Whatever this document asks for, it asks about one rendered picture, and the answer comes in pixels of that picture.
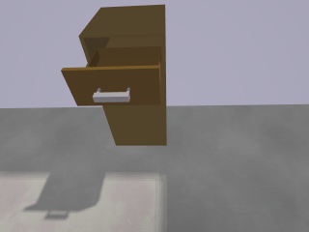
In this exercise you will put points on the cabinet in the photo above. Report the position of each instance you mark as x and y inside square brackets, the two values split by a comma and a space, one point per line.
[132, 26]

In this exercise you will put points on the handle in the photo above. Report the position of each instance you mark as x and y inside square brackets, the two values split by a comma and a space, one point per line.
[99, 96]

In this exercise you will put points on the drawer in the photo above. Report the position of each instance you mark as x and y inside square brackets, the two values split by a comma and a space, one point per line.
[113, 70]

